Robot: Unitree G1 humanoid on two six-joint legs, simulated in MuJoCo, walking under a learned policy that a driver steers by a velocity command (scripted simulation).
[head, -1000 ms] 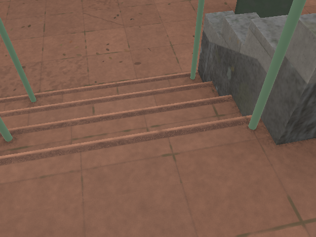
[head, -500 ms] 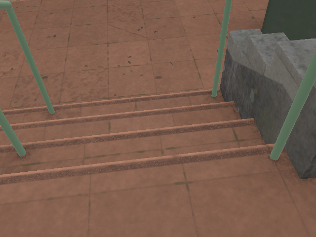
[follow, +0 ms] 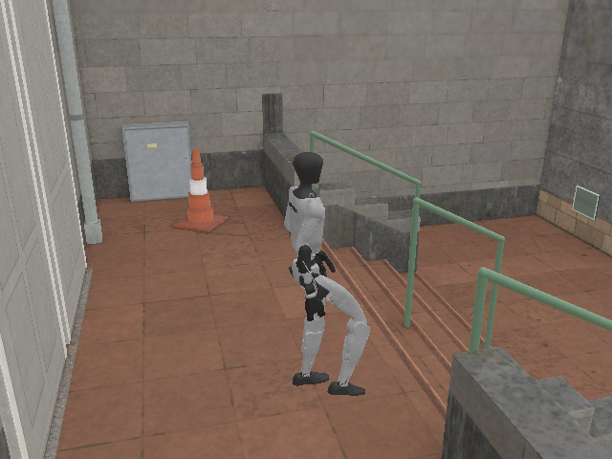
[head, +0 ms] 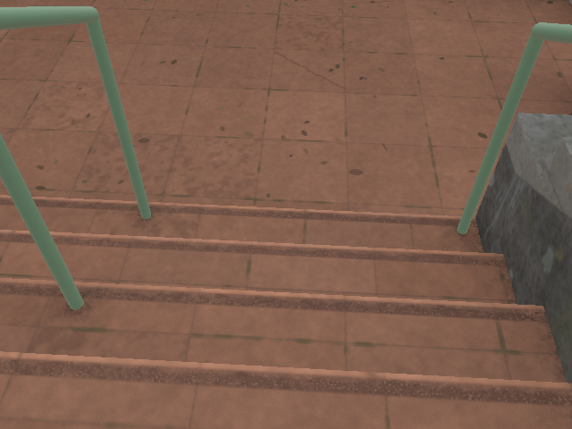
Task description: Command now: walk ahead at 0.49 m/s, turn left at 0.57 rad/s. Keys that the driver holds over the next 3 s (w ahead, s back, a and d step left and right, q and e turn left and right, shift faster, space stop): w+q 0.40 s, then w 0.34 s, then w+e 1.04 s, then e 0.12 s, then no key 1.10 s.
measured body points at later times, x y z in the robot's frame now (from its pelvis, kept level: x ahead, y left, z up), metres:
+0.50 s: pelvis +0.26 -0.05 +0.01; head +0.27 -0.04 +0.46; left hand +0.18 +0.18 -0.13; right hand +0.45 -0.24 -0.11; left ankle +0.34 +0.14 -0.67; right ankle +0.25 -0.15 -0.74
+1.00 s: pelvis +0.47 +0.10 +0.01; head +0.48 +0.11 +0.46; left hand +0.47 +0.35 -0.13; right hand +0.50 -0.14 -0.13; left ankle +0.45 +0.18 -0.74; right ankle +0.57 -0.05 -0.66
